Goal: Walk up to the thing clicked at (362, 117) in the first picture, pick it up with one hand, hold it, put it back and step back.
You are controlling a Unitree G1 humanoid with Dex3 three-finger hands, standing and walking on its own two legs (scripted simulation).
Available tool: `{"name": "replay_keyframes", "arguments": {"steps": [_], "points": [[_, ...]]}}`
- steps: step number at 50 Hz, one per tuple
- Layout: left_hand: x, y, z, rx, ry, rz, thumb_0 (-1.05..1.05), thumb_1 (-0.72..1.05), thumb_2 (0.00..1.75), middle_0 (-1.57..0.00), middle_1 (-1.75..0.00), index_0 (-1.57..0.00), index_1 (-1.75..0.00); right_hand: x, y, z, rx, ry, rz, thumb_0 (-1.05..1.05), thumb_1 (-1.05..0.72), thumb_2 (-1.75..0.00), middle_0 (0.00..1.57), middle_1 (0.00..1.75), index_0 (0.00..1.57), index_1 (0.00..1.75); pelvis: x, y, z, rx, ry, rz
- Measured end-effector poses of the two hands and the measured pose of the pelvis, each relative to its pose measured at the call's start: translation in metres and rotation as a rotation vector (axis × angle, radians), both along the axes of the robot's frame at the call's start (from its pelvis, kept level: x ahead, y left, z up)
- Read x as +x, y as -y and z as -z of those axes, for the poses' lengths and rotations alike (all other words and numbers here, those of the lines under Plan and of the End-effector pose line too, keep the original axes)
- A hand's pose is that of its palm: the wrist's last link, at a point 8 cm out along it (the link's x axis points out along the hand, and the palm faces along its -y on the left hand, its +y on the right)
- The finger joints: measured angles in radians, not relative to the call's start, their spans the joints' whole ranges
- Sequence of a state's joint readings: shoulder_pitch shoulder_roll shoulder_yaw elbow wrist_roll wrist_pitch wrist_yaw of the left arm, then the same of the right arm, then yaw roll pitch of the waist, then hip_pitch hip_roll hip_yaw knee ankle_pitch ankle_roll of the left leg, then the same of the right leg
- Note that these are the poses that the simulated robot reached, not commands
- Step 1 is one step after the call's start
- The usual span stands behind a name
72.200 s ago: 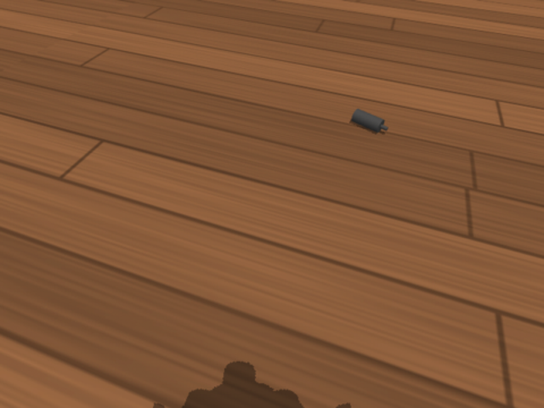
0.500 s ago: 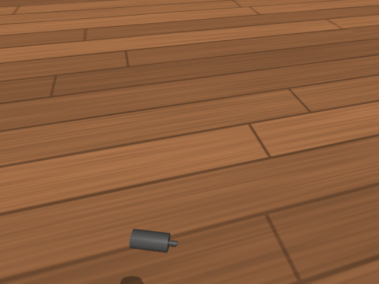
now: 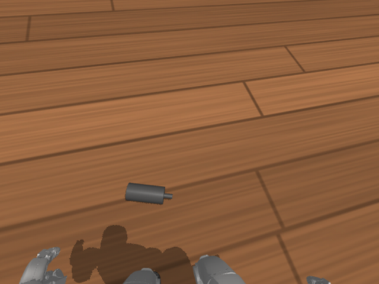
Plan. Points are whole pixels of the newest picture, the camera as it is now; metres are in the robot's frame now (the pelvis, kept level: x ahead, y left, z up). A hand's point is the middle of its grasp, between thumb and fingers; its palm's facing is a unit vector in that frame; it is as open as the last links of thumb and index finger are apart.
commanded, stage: step back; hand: left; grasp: from above
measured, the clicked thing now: (150, 193) +0.53 +0.12 -0.72
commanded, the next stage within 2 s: none
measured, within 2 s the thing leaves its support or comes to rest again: neither
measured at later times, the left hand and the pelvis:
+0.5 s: hand out of the picture -0.02 +0.24 -0.13, palm faces -0.05 -0.90 -0.44, open 7.4 cm; pelvis -0.12 -0.02 +0.00, yaw -2 degrees
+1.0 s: hand out of the picture -0.19 +0.24 -0.16, palm faces -0.06 -0.92 -0.40, open 7.4 cm; pelvis -0.29 -0.02 -0.01, yaw -4 degrees
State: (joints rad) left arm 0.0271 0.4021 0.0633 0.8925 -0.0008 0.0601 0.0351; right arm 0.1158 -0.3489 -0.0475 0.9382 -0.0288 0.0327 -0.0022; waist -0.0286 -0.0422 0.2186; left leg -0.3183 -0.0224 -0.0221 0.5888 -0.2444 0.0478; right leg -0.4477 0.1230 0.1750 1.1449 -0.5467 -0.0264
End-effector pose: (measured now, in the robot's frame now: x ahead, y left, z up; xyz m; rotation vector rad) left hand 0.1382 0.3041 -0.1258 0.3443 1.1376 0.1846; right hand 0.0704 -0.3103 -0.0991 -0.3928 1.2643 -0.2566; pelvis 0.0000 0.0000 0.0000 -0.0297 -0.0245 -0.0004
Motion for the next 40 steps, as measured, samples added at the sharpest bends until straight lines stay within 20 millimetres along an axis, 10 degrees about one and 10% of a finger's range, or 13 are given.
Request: {"name": "replay_keyframes", "arguments": {"steps": [19, 31, 40], "points": [[-0.150, 0.029, -0.023, 0.057, -0.078, 0.011, 0.00, 0.91, 0.90, -0.21, -0.30, -0.20, -0.30, -0.080, 0.031, 0.023, 0.074, 0.116, 0.046, 0.00, -0.90, -0.90, 0.21, 0.30, 0.21, 0.30, -0.092, 0.028, 0.004, 0.057, 0.037, 0.080], [-0.171, 0.012, -0.027, 0.064, 0.091, 0.013, 0.00, 0.90, 0.90, -0.21, -0.30, -0.20, -0.30, -0.165, 0.023, 0.024, 0.019, -0.006, -0.028, 0.00, -0.90, -0.90, 0.20, 0.30, 0.21, 0.30, -0.162, 0.014, 0.009, 0.031, 0.001, -0.022], [-0.238, 0.007, -0.012, -0.011, 0.038, -0.029, 0.00, 0.91, 0.90, -0.21, -0.30, -0.20, -0.30, -0.204, -0.002, -0.005, 0.018, 0.068, -0.057, 0.00, -0.90, -0.90, 0.21, 0.30, 0.21, 0.30, -0.214, 0.007, -0.002, 0.002, 0.017, -0.008]]}}
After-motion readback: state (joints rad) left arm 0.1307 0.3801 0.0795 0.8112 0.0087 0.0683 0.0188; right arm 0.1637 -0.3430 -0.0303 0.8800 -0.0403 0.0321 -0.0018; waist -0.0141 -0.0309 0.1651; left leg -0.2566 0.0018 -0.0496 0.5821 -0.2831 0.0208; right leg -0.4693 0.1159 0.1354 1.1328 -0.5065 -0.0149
